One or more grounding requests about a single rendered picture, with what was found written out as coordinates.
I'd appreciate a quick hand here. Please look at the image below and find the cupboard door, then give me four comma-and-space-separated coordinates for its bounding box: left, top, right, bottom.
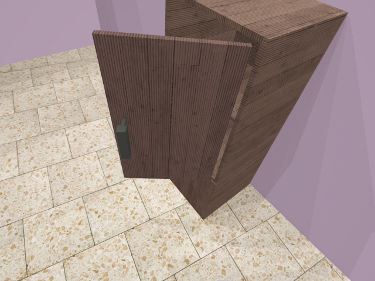
92, 30, 253, 180

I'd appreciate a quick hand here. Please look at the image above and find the handle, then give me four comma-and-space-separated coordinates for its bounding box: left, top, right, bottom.
116, 116, 131, 159

